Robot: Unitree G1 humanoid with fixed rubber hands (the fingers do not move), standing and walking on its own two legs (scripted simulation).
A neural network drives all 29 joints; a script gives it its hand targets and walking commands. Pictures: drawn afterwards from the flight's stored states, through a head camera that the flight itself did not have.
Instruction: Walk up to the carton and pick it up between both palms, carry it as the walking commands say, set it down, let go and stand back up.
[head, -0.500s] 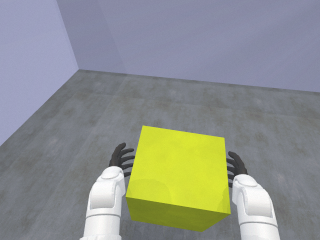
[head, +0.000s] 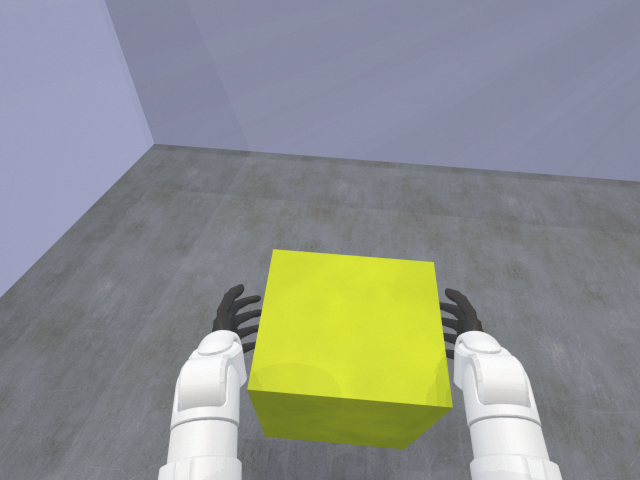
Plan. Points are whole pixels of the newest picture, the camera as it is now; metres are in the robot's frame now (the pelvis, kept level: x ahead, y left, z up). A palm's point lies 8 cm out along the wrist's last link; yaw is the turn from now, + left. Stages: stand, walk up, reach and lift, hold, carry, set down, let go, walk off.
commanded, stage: hold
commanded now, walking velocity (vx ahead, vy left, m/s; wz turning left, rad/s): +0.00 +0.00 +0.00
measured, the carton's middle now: (343, 356) +0.31 +0.02 -0.04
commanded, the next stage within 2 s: set down in 0.20 s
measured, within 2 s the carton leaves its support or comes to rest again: neither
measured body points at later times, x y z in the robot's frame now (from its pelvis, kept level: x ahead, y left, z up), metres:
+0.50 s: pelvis +0.01 +0.00 +0.00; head -0.04 +0.00 +0.45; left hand +0.29 +0.17 +0.02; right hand +0.31 -0.15 +0.02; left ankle +0.06 +0.09 -0.73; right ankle +0.04 -0.09 -0.73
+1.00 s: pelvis +0.03 +0.00 +0.00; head +0.08 +0.00 +0.44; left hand +0.33 +0.18 -0.05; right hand +0.34 -0.14 -0.05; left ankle +0.06 +0.09 -0.73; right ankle +0.04 -0.09 -0.73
